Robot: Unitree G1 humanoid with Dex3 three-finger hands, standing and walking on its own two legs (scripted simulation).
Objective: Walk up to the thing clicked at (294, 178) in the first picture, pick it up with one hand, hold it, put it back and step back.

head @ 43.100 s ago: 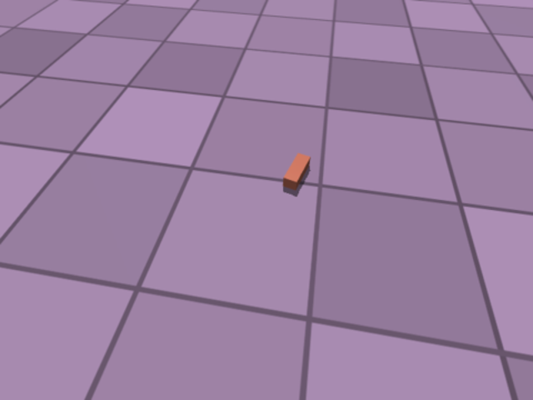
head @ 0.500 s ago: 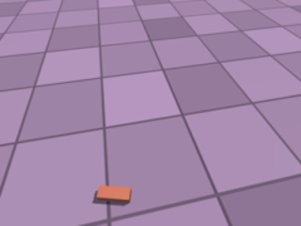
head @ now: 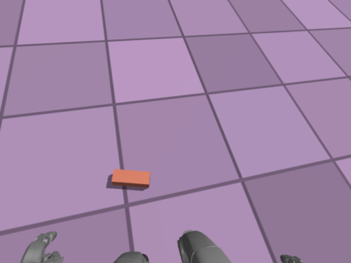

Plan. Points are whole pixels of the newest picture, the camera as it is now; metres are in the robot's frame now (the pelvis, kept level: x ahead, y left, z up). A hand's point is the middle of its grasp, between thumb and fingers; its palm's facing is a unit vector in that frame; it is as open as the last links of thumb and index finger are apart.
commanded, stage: step back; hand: left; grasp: from above
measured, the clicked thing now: (131, 178) +0.52 +0.15 -0.74
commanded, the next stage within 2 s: none
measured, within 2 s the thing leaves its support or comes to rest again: neither
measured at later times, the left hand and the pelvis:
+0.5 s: hand out of the picture -0.04 +0.25 -0.14, palm faces -0.07 -0.91 -0.41, open 7.4 cm; pelvis -0.13 -0.01 +0.00, yaw -6 degrees
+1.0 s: hand out of the picture -0.17 +0.26 -0.16, palm faces -0.05 -0.93 -0.37, open 7.4 cm; pelvis -0.29 -0.01 -0.01, yaw -5 degrees
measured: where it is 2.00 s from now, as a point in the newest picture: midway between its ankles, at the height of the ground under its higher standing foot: outside the picture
